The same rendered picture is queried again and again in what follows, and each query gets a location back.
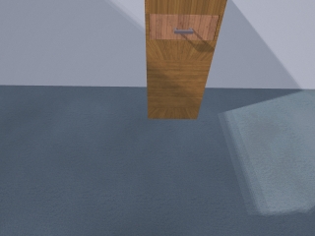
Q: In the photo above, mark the handle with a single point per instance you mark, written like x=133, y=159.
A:
x=183, y=31

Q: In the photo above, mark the drawer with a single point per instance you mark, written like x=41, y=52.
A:
x=203, y=26

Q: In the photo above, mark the cabinet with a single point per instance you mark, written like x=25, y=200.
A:
x=178, y=69

